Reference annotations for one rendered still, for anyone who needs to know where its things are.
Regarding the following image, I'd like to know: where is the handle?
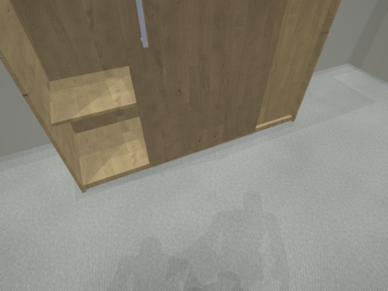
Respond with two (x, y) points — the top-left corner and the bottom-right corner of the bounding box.
(136, 0), (149, 48)

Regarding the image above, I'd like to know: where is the wardrobe door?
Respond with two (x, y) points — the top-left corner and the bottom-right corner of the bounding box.
(256, 0), (332, 125)
(115, 0), (287, 165)

